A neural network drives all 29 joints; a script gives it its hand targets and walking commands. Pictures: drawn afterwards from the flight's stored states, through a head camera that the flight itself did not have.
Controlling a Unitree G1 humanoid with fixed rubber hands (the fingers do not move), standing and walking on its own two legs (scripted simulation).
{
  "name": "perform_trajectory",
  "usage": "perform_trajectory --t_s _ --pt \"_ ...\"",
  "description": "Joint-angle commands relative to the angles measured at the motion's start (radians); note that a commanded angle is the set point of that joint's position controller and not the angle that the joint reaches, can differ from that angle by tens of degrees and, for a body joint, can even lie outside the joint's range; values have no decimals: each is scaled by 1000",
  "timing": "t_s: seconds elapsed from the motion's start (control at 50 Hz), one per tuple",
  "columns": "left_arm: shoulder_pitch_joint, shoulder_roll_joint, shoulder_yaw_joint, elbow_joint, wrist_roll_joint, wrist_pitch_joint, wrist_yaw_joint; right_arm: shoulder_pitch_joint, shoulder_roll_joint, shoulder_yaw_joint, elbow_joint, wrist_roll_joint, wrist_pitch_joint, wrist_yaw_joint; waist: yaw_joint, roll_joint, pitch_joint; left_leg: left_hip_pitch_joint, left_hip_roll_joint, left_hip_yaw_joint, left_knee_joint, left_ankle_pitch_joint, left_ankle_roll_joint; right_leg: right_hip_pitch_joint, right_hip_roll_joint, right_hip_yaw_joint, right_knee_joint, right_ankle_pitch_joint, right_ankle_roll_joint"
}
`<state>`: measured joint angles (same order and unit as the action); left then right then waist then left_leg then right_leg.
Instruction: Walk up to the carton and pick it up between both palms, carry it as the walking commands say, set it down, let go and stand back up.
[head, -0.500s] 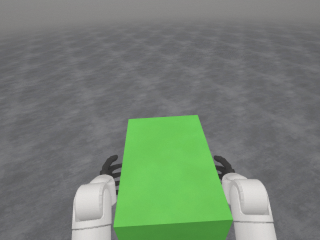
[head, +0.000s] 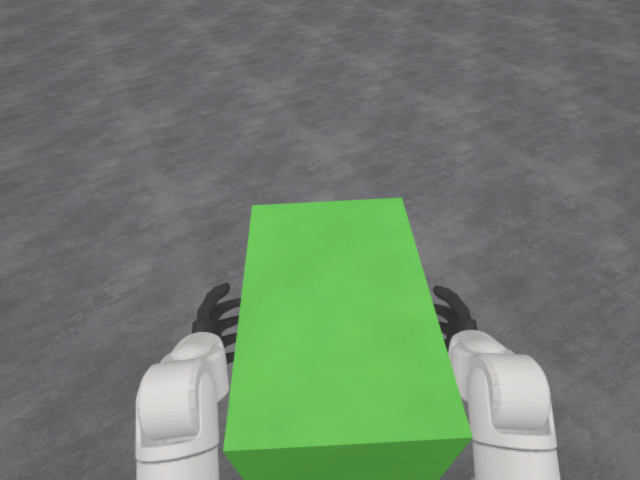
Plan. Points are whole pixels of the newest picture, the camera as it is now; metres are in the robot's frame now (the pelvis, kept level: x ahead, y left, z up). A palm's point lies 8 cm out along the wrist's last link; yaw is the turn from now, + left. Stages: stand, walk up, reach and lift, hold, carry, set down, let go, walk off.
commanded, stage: carry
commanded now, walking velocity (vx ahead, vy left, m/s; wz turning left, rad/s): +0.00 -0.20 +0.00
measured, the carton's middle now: (335, 358) +0.29 +0.00 +0.01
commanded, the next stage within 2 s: none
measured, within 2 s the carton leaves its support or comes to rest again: neither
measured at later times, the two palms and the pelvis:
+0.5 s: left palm (300, 330) +0.28 +0.04 +0.10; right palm (545, 321) +0.29 -0.24 +0.08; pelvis +0.02 -0.11 +0.00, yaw +3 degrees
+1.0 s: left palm (359, 316) +0.28 -0.02 +0.13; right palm (612, 293) +0.30 -0.31 +0.12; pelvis +0.02 -0.19 +0.02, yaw +5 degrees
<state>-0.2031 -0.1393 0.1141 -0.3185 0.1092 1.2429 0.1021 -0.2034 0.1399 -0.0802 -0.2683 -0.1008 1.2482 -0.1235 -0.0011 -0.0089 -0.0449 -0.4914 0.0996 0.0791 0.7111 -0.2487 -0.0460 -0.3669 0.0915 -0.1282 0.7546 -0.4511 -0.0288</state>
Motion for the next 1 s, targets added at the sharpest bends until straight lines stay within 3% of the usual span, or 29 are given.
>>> perform_trajectory --t_s 0.0,0.02,0.04,0.06,0.08,0.12,0.16,0.2,0.24,0.26,0.28,0.3,0.32,0.34,0.4,0.44,0.46,0.48,0.5,0.52,0.54,0.56,0.62,0.66,0.68,0.7,0.72,0.82,0.98 --pt "-530 -968 -710 -77 -435 -24 -262 -598 925 707 -249 423 -50 247 26 -90 -360 -61 14 -31 54 -31 61 317 -251 262 -449 329 34" --pt "-505 -966 -704 -77 -434 -33 -261 -677 907 732 -320 451 -55 249 37 -309 -302 -221 -90 78 268 -317 14 356 -401 406 -450 698 -40" --pt "-499 -980 -697 -74 -436 -32 -261 -695 916 754 -338 467 -53 250 29 -251 -294 -211 -45 7 347 -332 27 347 -418 426 -426 823 -65" --pt "-494 -983 -689 -86 -423 -27 -256 -668 920 736 -305 459 -54 253 24 -116 -300 -213 -42 -3 418 -302 40 399 -378 333 -391 989 -8" --pt "-480 -975 -698 -106 -425 -27 -258 -626 924 737 -294 455 -54 251 19 -67 -341 -219 -41 0 430 -269 44 464 -371 271 -348 1114 2" --pt "-455 -969 -710 -142 -435 -29 -256 -587 939 745 -305 470 -44 251 14 -56 -387 -205 -42 14 384 -210 32 539 -321 202 -291 1242 -12" --pt "-467 -954 -727 -195 -448 -29 -252 -555 939 743 -322 468 -46 242 11 -92 -414 -171 -60 40 320 -197 22 592 -287 152 -293 1282 26" --pt "-454 -941 -729 -207 -448 -21 -255 -532 925 733 -333 458 -43 231 0 -143 -426 -60 -69 82 187 -227 30 551 -266 101 -277 1402 135" --pt "-438 -908 -724 -208 -440 -12 -257 -480 904 706 -334 441 -36 223 -44 -202 -407 305 -69 168 -224 -250 68 280 -195 -45 -102 1857 392" --pt "-412 -897 -724 -184 -442 -8 -254 -456 898 697 -336 428 -35 221 -72 -109 -433 483 26 163 -440 -23 112 146 -142 -47 236 1760 468" --pt "-397 -921 -742 -179 -443 -3 -253 -418 940 684 -306 403 -37 225 -50 341 -512 616 320 -206 -352 458 184 -49 -169 182 619 166 305" --pt "-432 -933 -773 -208 -460 -4 -259 -333 943 649 -265 381 -36 232 -21 310 -533 687 443 -434 -220 698 283 -248 -150 304 664 -153 194" --pt "-366 -921 -757 -173 -440 -17 -256 -355 862 641 -293 367 -27 237 -21 154 -457 582 417 -348 -167 804 234 -290 -162 366 697 -147 136" --pt "-409 -903 -723 -144 -421 -15 -255 -414 860 682 -270 386 -13 255 -10 104 -402 523 419 -265 -209 629 246 -308 -186 340 516 -103 129" --pt "-484 -905 -706 -161 -430 -4 -265 -555 886 711 -292 410 -13 257 12 264 -281 301 230 -61 -166 430 138 -81 -131 67 34 -27 108" --pt "-497 -908 -691 -137 -442 -8 -266 -559 885 700 -292 417 -12 260 16 263 -270 163 162 -10 -116 233 81 135 -40 -66 -179 175 95" --pt "-470 -908 -680 -110 -441 -8 -264 -527 881 689 -273 406 -8 261 21 126 -303 129 94 49 -10 120 55 228 -64 -33 -296 247 82" --pt "-471 -911 -680 -98 -444 -7 -266 -512 876 687 -267 398 -6 257 21 -74 -325 1 18 104 119 -138 16 334 -226 158 -349 483 33" --pt "-452 -905 -673 -93 -441 -3 -268 -530 875 695 -281 402 -5 255 18 -341 -354 -126 -75 91 320 -462 -24 360 -471 476 -381 815 -77" --pt "-463 -940 -671 -73 -425 -11 -264 -608 898 716 -304 433 -1 269 12 -365 -359 -40 -23 -49 389 -476 -10 222 -487 532 -343 802 -173" --pt "-486 -977 -680 -78 -416 -9 -256 -620 914 689 -272 438 -2 279 19 -214 -349 -15 -12 -60 416 -427 -6 204 -450 445 -314 797 -177" --pt "-494 -981 -680 -99 -420 -10 -259 -589 936 682 -244 436 -8 277 21 -158 -374 -29 -10 -46 378 -378 0 247 -433 344 -293 801 -170" --pt "-476 -1001 -672 -103 -419 -28 -254 -668 953 714 -297 478 -21 278 13 -228 -433 84 -41 2 10 -202 24 290 -326 207 -205 849 -116" --pt "-457 -997 -666 -97 -411 -30 -251 -657 959 716 -300 476 -23 274 1 -189 -477 253 -49 18 -276 20 47 279 -297 165 -161 750 -80" --pt "-441 -1001 -675 -93 -412 -29 -250 -632 960 709 -290 465 -22 273 1 -107 -501 377 14 -66 -302 116 63 209 -275 164 -141 623 -41" --pt "-431 -993 -674 -85 -401 -28 -248 -591 955 696 -255 454 -23 277 2 51 -492 477 149 -199 -285 450 103 87 -233 160 -131 351 1" --pt "-462 -984 -685 -101 -399 -20 -250 -533 948 672 -190 430 -26 281 14 198 -446 408 195 -220 -226 541 159 88 -173 102 -200 132 37" --pt "-572 -986 -721 -105 -443 -10 -261 -602 959 664 -204 429 -20 277 1 29 -390 286 19 -36 -191 90 46 220 -263 170 -301 543 -8" --pt "-541 -987 -667 23 -420 15 -282 -602 956 666 -111 396 8 274 0 -56 -306 243 7 -32 -194 22 49 155 -260 187 -371 378 -8"
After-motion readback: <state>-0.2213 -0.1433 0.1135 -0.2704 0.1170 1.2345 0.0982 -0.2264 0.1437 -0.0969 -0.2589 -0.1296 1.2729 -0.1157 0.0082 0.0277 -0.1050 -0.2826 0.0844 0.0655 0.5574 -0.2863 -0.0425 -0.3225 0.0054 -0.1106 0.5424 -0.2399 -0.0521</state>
